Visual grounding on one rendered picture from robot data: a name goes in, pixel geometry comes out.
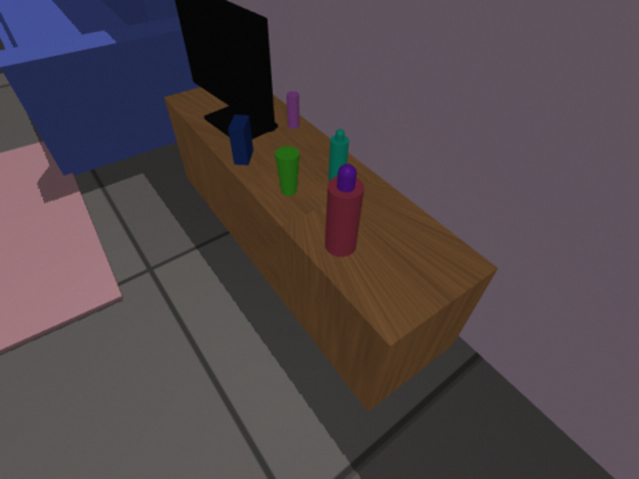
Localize sofa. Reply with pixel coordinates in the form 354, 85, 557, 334
0, 0, 200, 176

